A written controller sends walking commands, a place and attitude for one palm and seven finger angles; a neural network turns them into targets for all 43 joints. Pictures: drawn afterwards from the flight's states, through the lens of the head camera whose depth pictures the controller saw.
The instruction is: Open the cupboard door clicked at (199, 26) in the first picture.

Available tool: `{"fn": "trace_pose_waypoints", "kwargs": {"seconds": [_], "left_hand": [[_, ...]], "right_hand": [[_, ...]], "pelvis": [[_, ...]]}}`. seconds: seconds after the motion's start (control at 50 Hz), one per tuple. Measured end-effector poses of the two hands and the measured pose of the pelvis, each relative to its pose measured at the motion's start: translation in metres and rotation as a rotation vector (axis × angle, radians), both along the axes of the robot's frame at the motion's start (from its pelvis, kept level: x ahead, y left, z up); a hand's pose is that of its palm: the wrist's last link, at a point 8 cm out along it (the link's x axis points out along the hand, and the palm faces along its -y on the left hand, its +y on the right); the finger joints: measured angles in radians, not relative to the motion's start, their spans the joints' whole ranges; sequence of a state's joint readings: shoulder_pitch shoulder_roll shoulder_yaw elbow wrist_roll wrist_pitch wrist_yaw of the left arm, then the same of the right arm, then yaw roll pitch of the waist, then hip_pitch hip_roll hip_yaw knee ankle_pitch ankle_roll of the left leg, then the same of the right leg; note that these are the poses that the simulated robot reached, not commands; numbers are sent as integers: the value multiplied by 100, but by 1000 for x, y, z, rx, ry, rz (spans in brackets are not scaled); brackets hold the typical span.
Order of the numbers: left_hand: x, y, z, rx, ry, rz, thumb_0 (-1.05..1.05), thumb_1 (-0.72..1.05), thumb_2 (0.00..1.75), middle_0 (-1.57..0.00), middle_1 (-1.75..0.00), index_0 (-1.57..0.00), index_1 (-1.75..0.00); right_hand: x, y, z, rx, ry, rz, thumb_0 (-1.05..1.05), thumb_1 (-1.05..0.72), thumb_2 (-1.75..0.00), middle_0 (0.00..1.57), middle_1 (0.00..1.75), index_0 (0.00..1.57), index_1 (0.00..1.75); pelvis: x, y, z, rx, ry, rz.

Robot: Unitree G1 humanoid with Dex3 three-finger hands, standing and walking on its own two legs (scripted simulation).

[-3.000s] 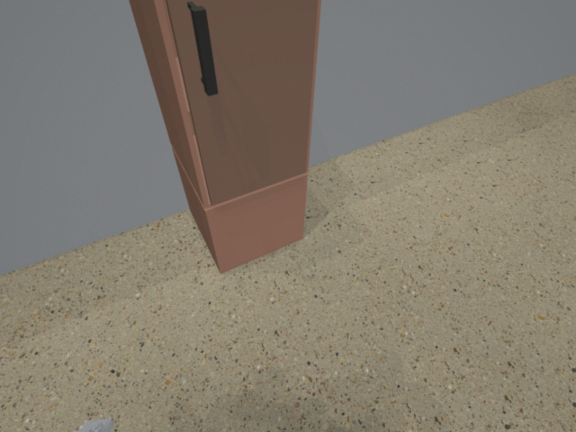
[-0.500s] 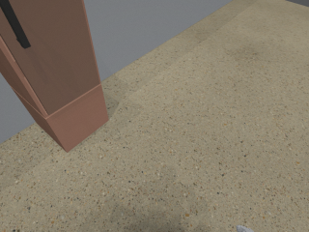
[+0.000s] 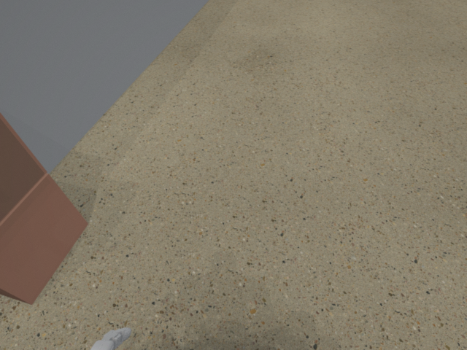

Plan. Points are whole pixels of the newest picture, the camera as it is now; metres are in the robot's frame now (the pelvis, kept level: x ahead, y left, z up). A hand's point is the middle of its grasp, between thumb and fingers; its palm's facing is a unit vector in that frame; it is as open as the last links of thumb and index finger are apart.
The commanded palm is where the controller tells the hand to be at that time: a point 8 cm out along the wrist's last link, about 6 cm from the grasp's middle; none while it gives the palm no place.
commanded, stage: walk to a spot facing it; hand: left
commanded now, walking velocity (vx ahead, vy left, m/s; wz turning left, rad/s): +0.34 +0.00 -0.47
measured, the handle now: out of the picture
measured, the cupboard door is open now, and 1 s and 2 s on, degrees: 0 0 0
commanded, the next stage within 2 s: turn to face it in 0.90 s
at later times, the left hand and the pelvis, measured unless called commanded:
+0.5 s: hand (128, 308) +0.24 +0.24 -0.17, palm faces -0.19 -0.97 -0.16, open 7.4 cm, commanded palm none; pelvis +0.18 +0.05 +0.01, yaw -16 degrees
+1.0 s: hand (234, 182) +0.58 +0.01 -0.16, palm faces -0.54 -0.82 -0.19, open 7.4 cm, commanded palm none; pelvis +0.36 -0.07 -0.01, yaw -32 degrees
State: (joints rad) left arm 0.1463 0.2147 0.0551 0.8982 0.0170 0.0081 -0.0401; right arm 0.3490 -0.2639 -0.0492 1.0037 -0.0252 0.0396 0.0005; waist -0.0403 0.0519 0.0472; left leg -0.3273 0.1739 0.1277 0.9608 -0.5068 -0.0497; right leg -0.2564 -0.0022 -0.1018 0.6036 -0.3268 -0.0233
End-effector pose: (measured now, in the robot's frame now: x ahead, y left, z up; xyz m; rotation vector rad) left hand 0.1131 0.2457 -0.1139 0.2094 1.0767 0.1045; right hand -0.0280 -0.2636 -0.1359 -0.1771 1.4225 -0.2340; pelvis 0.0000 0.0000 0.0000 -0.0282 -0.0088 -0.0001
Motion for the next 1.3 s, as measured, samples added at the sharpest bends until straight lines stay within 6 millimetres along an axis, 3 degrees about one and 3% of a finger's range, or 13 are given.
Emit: {"fn": "trace_pose_waypoints", "kwargs": {"seconds": [0.08, 0.18, 0.28, 0.36, 0.44, 0.62, 0.74, 0.86, 0.94, 1.0, 1.14, 1.2, 1.3], "left_hand": [[0, -12, 3, -3, 47, -14, 0, 91, 89, -20, -30, -20, -30], [-7, -12, -5, -20, 170, -34, 0, 91, 89, -21, -30, -20, -30], [-4, 4, -21, -37, 282, -19, 1, 91, 89, -21, -30, -20, -30], [19, 27, -43, -45, 355, -15, 1, 91, 89, -21, -30, -20, -30], [72, 43, -43, -31, 362, -72, 1, 91, 89, -20, -30, -20, -30], [232, 24, -11, -27, 178, -205, 1, 92, 90, -20, -30, -19, -30], [322, -27, -7, -31, 142, -333, 1, 92, 90, -20, -30, -19, -30], [414, -111, -13, -38, 94, -494, 1, 92, 90, -20, -30, -19, -30], [465, -167, -23, -44, -1, -562, 1, 91, 90, -20, -30, -19, -30], [481, -184, -21, -34, -7, -569, 0, 91, 90, -20, -30, -19, -30], [492, -193, -5, 32, 74, -573, 0, 92, 89, -20, -30, -20, -30], [501, -195, -3, 27, 79, -550, 0, 93, 89, -20, -30, -20, -30], [513, -193, -10, -18, 75, -468, 0, 93, 89, -20, -30, -20, -30]], "right_hand": [[27, -8, 12, -6, -44, -27, 2, -91, -90, 20, 30, 19, 30], [89, -4, 26, -16, -174, -42, 1, -91, -90, 20, 30, 19, 29], [163, 15, 33, -23, -271, -21, 1, -91, -90, 20, 30, 19, 29], [219, 36, 30, -59, -354, -9, 1, -91, -90, 20, 30, 19, 30], [230, 56, 33, -62, -364, -73, 1, -91, -90, 20, 30, 20, 30], [192, 79, 33, -42, -171, -296, 0, -94, -90, 20, 30, 20, 30], [171, 96, 23, 17, -39, -436, 1, -92, -90, 20, 30, 20, 30], [164, 105, 10, 98, 89, -575, 1, -91, -90, 20, 30, 20, 30], [176, 88, -8, 149, 145, -638, 1, -91, -90, 20, 30, 20, 30], [210, 52, -12, 119, 91, -647, 1, -91, -90, 20, 30, 20, 30], [327, -45, 7, -14, -201, -585, 1, -91, -90, 20, 30, 19, 29], [365, -62, 13, -25, -256, -552, 1, -91, -90, 20, 30, 19, 29], [412, -68, 14, -4, -236, -476, 0, -92, -90, 20, 30, 19, 29]], "pelvis": [[21, -4, 11, 12, 0, -46], [52, 0, 16, 11, 4, -95], [93, 15, 11, -6, 5, -135], [133, 34, -4, -15, -3, -180], [162, 43, 0, -12, -22, -242], [228, 44, 20, 13, -8, -345], [272, 26, 18, 30, -8, -416], [317, -12, 5, 32, -3, -492], [346, -51, -14, 37, -8, -537], [360, -68, -12, 31, -20, -565], [398, -92, 9, 28, 0, -603], [416, -99, 12, 17, 1, -583], [447, -106, 11, -6, -3, -524]]}}
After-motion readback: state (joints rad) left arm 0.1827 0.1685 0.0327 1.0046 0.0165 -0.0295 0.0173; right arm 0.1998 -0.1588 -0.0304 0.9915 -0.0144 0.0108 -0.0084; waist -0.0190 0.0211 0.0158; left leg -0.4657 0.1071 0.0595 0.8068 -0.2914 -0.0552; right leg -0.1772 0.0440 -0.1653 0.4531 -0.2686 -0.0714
